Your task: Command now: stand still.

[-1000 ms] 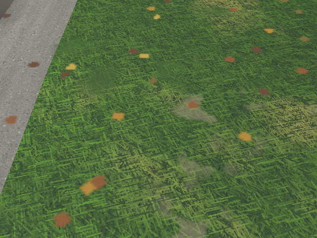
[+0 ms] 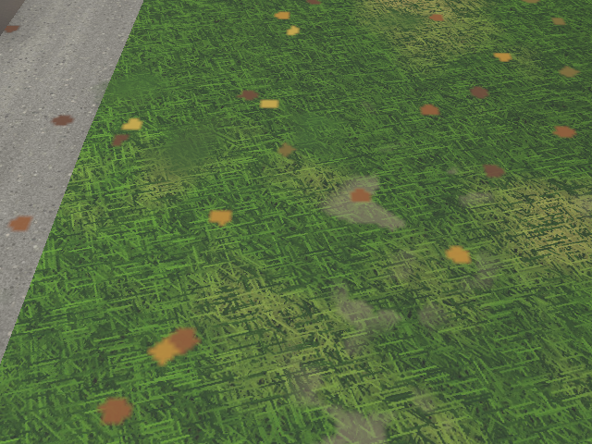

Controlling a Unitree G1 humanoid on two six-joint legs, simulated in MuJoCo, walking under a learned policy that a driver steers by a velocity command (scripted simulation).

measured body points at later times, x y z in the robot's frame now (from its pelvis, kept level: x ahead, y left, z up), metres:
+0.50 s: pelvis +0.12 -0.03 +0.00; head +0.12 -0.05 +0.45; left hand +0.06 +0.19 -0.14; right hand +0.15 -0.28 -0.15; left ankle +0.07 +0.10 -0.63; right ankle +0.02 -0.11 -0.74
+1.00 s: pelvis +0.39 +0.00 +0.01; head +0.41 +0.00 +0.46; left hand +0.49 +0.26 -0.12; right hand +0.44 -0.26 -0.13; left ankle +0.43 +0.07 -0.74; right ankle +0.39 -0.16 -0.64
